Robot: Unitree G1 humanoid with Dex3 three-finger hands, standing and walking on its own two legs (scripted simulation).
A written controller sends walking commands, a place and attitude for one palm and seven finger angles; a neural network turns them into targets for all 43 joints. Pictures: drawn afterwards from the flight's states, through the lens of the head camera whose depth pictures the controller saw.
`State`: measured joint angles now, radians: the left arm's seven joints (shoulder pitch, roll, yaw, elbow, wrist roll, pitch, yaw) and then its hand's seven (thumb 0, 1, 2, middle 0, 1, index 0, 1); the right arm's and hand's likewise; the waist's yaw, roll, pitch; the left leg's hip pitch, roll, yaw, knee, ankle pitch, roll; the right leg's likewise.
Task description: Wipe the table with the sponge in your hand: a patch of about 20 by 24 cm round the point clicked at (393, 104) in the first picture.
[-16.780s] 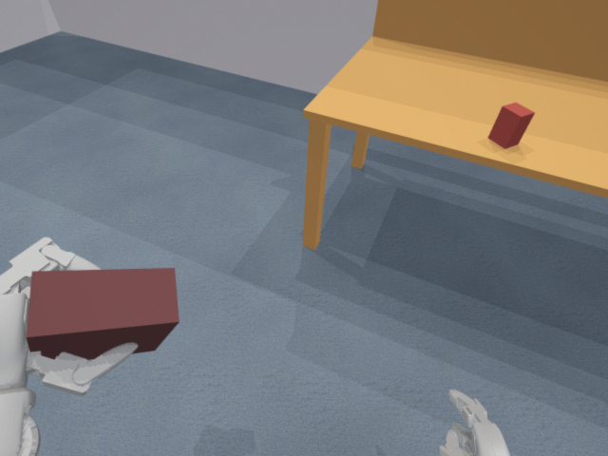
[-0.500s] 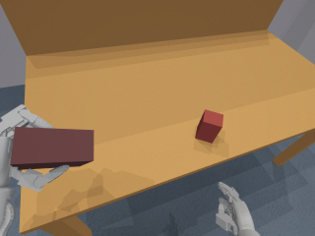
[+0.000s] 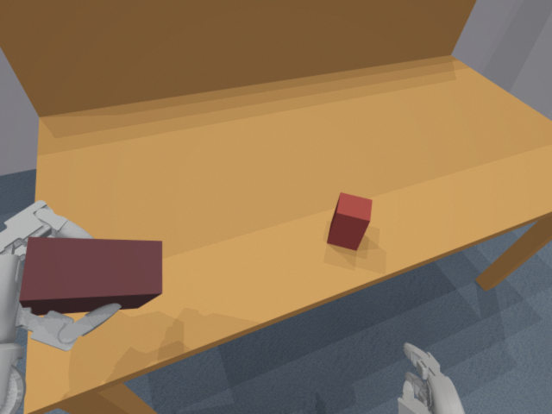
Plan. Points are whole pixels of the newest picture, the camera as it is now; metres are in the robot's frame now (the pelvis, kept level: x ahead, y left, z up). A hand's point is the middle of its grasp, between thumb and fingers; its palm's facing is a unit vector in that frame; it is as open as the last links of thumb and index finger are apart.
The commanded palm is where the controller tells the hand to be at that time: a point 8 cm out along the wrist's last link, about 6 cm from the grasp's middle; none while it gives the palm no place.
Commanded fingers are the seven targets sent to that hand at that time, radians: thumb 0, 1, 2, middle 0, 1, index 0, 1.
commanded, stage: look again from close up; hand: left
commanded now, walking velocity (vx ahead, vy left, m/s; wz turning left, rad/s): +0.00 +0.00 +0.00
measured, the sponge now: (112, 278) +0.23 +0.21 +0.13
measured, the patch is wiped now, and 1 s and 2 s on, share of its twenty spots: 0.00 0.00 0.00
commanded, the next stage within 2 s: shuffle to correct the standing spot in 0.02 s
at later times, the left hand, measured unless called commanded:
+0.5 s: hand (107, 268) +0.23 +0.21 +0.16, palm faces +0.34 -0.87 -0.37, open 9.9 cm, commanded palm +0.17 +0.24 +0.17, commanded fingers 0.00 0.10 1.30 -1.20 -1.60 -1.20 -1.60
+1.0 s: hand (139, 261) +0.24 +0.18 +0.15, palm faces +0.30 -0.87 -0.40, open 9.9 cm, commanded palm +0.18 +0.22 +0.17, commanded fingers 0.00 0.10 1.30 -1.20 -1.60 -1.20 -1.60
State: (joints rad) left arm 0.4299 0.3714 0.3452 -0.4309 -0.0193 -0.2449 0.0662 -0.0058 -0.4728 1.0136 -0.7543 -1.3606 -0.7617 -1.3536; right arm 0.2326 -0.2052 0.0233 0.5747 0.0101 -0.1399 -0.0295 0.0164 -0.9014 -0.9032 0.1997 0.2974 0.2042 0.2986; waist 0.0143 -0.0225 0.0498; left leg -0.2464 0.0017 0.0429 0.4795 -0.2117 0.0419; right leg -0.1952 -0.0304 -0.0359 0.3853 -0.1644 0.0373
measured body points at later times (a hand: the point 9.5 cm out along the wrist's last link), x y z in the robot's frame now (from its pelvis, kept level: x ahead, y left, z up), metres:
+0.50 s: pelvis +0.01 -0.04 +0.00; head +0.01 -0.02 +0.45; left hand +0.20 +0.25 +0.18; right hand +0.18 -0.25 -0.07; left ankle +0.03 +0.09 -0.74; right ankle +0.03 -0.15 -0.74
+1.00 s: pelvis +0.02 -0.06 +0.00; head +0.04 -0.05 +0.45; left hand +0.22 +0.22 +0.17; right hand +0.19 -0.30 -0.08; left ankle +0.03 +0.09 -0.74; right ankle +0.03 -0.15 -0.74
